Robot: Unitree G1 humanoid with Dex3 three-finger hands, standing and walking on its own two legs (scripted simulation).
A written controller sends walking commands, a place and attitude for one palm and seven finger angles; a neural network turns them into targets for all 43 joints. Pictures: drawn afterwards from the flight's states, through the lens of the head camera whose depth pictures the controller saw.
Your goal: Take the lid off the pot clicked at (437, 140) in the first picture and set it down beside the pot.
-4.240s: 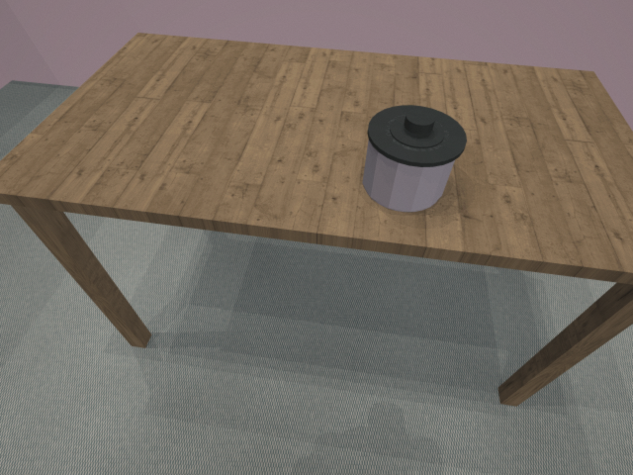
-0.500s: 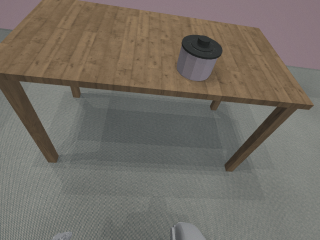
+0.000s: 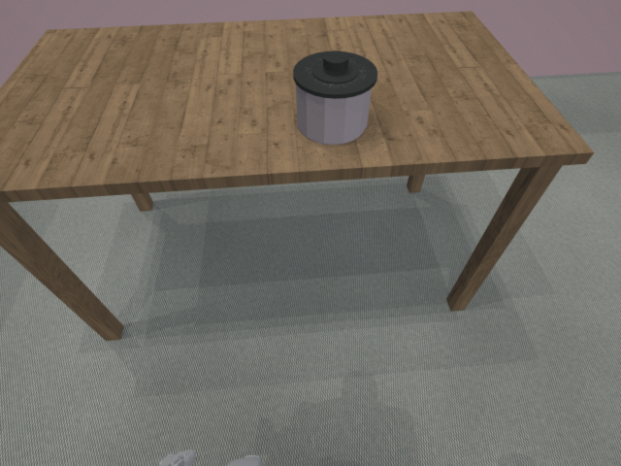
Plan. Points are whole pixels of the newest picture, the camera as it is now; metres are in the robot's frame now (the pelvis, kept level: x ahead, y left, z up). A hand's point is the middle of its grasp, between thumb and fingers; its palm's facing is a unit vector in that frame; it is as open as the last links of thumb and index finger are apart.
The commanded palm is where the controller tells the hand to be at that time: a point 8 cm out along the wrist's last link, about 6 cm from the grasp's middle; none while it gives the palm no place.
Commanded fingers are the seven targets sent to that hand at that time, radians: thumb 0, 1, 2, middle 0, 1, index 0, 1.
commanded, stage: come to a stop and stand still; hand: left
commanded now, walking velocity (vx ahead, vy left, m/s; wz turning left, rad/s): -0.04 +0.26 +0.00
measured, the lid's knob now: (335, 61) +0.79 -0.05 +0.11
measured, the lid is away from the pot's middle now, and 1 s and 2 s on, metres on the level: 0.00 0.00 0.00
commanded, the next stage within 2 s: look again from close up in 0.54 s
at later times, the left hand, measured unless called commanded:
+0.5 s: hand out of the picture +0.08 +0.24 -0.17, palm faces +0.06 -0.97 -0.25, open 7.3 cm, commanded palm none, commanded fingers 0.00 0.90 0.90 -0.20 -0.30 -0.20 -0.30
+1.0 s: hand out of the picture +0.09 +0.18 -0.17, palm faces +0.00 -0.98 -0.20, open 7.3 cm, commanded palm none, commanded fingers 0.00 0.90 0.90 -0.20 -0.30 -0.20 -0.30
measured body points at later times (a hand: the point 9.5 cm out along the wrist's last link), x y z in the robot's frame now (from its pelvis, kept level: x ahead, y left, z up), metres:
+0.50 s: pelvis +0.03 +0.03 +0.01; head +0.10 +0.05 +0.45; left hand +0.08 +0.29 -0.15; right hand +0.15 -0.18 -0.14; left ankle +0.03 +0.11 -0.74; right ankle -0.03 -0.11 -0.67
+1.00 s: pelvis +0.03 +0.01 +0.00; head +0.06 +0.01 +0.45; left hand +0.09 +0.24 -0.15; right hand +0.03 -0.24 -0.15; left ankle +0.03 +0.11 -0.74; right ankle -0.02 -0.12 -0.74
